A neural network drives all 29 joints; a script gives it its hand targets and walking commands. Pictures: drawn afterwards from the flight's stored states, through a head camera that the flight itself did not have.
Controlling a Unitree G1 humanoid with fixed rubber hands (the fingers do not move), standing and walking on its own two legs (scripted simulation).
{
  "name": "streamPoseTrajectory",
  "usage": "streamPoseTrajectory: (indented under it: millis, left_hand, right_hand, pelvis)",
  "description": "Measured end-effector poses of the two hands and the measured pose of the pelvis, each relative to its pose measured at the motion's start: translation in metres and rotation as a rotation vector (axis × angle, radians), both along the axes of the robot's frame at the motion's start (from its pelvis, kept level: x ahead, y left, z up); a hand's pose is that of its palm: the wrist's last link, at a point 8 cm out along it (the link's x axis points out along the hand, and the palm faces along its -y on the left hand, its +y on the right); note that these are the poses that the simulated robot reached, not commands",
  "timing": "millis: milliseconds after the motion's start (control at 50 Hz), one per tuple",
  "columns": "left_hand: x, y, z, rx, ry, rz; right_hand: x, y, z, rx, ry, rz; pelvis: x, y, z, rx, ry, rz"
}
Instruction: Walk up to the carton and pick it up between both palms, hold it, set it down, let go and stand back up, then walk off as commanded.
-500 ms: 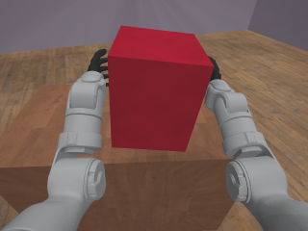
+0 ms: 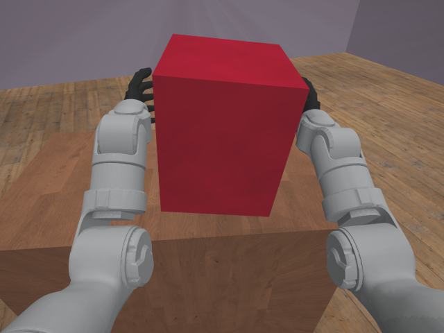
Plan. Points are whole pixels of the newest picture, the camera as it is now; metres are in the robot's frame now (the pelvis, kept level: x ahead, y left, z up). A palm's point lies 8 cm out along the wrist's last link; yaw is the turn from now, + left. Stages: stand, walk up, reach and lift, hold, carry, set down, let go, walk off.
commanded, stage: hold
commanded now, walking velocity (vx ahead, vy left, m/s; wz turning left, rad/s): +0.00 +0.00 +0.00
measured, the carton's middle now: (221, 126) +0.40 +0.00 +0.24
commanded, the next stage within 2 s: none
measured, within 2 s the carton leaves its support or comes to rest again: neither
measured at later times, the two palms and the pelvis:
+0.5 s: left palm (133, 108) +0.37 +0.15 +0.29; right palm (309, 114) +0.36 -0.14 +0.28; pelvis +0.00 +0.00 +0.00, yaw +0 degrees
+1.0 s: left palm (131, 103) +0.37 +0.15 +0.30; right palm (308, 112) +0.37 -0.14 +0.28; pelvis +0.00 +0.00 +0.00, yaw +0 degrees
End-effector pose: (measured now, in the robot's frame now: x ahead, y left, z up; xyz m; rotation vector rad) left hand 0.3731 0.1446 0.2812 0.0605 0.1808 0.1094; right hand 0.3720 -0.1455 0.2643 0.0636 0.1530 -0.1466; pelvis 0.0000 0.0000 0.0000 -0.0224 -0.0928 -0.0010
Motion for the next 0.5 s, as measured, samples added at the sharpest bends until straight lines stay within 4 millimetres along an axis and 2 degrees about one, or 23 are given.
streamPoseTrajectory:
  millis: [140,500]
  left_hand:
    - [-0.005,0.002,0.012,-0.012,-0.023,0.000]
    - [-0.007,0.001,0.009,-0.019,0.001,-0.003]
  right_hand:
    - [-0.005,0.001,0.012,-0.004,-0.022,0.000]
    - [-0.008,0.001,0.012,-0.010,0.004,-0.002]
  pelvis:
    - [0.000,0.000,0.000,0.000,0.000,0.000]
    - [-0.002,-0.001,0.000,0.001,-0.005,0.000]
